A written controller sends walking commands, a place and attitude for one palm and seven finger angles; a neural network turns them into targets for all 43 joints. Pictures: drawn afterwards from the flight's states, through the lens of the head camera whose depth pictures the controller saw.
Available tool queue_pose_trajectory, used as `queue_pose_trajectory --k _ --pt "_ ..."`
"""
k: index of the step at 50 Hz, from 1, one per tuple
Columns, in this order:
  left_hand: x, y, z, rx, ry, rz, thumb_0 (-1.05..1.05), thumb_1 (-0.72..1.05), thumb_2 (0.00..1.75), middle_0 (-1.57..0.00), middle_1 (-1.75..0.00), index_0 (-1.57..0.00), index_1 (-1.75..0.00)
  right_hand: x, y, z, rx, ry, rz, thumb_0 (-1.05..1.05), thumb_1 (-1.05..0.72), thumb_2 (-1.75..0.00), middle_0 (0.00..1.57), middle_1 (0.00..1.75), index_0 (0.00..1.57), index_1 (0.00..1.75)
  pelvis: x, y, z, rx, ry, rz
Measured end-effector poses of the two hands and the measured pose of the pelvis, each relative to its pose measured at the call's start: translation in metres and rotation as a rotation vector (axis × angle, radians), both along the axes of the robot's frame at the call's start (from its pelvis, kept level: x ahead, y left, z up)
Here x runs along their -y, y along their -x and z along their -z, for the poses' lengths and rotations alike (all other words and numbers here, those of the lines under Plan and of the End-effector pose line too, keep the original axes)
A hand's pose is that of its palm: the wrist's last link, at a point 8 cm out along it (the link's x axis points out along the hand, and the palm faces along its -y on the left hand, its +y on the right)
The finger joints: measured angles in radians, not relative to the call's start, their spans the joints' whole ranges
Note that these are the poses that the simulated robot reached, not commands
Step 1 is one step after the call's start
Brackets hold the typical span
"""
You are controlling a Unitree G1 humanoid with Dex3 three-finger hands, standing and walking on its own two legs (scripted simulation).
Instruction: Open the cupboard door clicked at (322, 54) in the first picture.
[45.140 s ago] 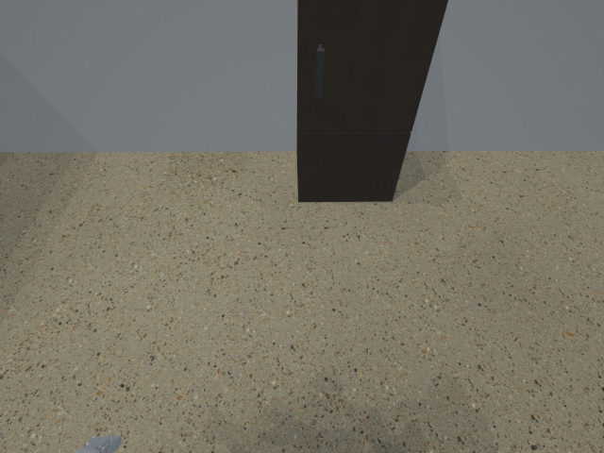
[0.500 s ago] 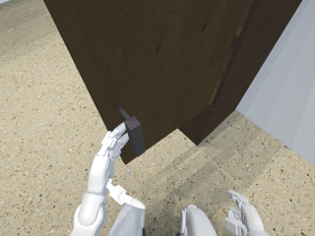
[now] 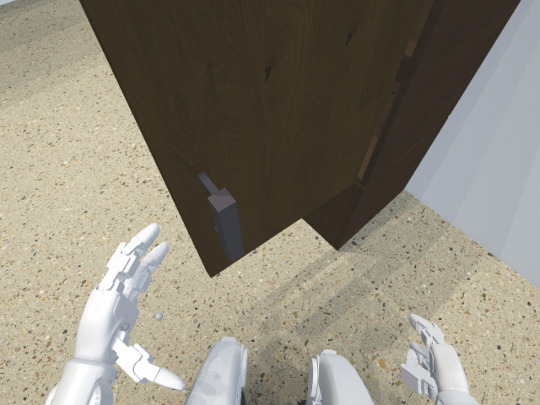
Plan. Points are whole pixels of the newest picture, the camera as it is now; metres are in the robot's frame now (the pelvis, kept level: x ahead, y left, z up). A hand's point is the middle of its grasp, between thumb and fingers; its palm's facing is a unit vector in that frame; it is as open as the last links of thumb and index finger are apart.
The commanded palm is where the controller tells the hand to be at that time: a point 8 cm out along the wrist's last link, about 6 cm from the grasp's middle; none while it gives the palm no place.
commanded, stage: draw the hand back to the body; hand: left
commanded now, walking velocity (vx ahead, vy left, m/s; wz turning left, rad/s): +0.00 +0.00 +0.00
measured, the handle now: (220, 219) +0.37 +0.10 +0.05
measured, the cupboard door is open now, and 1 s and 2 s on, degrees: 84 84 84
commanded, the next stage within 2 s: step back with the hand held close in 1.62 s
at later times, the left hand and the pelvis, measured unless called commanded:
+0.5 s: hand (82, 304) +0.21 +0.20 +0.14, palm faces -0.05 -1.00 -0.05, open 16.3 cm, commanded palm +0.19 +0.26 +0.15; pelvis +0.01 +0.03 +0.06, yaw +0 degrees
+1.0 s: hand out of the picture +0.24 +0.27 +0.24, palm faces +0.34 -0.86 -0.39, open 12.0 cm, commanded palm +0.19 +0.32 +0.27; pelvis +0.05 +0.04 +0.13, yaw +1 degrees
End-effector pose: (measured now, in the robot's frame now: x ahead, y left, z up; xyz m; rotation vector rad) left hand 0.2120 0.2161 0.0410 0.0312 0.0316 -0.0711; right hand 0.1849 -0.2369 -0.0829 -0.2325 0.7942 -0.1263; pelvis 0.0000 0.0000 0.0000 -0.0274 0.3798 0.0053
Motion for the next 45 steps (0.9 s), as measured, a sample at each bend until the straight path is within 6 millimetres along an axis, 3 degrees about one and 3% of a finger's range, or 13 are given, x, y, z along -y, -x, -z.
queue_pose_trajectory --k 5,9,17,27,37,45 --pt "0.001 -0.003 0.001 0.012 0.021 0.027 -0.01 -0.50 0.30 -0.15 -0.30 -0.15 -0.31 -0.006 0.006 0.001 0.009 0.013 0.003 0.01 -0.91 -0.89 0.20 0.30 0.20 0.30 -0.007 0.004 0.004 0.000 0.012 0.002" --pt "-0.002 -0.005 -0.021 0.034 0.006 0.032 -0.01 -0.50 0.30 -0.15 -0.30 -0.15 -0.30 -0.016 0.012 -0.006 0.006 -0.005 0.022 0.01 -0.91 -0.89 0.20 0.30 0.20 0.30 -0.012 0.005 -0.003 0.022 0.017 0.003" --pt "-0.026 0.008 -0.067 -0.003 -0.022 -0.032 -0.01 -0.50 0.30 -0.15 -0.30 -0.15 -0.30 -0.039 0.017 -0.046 0.022 -0.041 0.030 0.01 -0.91 -0.89 0.20 0.30 0.20 0.30 -0.022 -0.002 -0.040 0.080 0.024 -0.008" --pt "-0.046 0.017 -0.109 0.025 -0.026 -0.021 -0.01 -0.48 0.31 -0.15 -0.30 -0.15 -0.30 -0.040 0.000 -0.094 0.119 -0.009 0.021 0.01 -0.91 -0.89 0.20 0.30 0.20 0.30 -0.031 -0.016 -0.069 0.155 0.030 -0.017" --pt "-0.070 0.025 -0.148 -0.153 -0.287 -0.280 -0.01 -0.25 0.40 -0.16 -0.30 -0.16 -0.30 -0.053 -0.018 -0.130 0.141 -0.014 0.019 0.01 -0.91 -0.89 0.20 0.30 0.20 0.30 -0.038 -0.033 -0.105 0.245 0.010 -0.010" --pt "-0.088 0.018 -0.191 -0.090 -0.356 -0.405 -0.01 0.01 0.52 -0.17 -0.30 -0.17 -0.30 -0.064 -0.027 -0.139 0.132 -0.045 -0.034 0.01 -0.91 -0.89 0.20 0.30 0.20 0.30 -0.038 -0.044 -0.125 0.319 -0.003 -0.013"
